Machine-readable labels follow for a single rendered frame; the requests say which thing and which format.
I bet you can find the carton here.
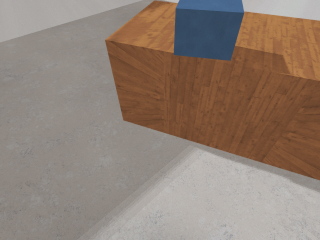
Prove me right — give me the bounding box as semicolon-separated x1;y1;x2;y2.
173;0;244;61

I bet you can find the pedestal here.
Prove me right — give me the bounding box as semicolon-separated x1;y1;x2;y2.
105;0;320;180

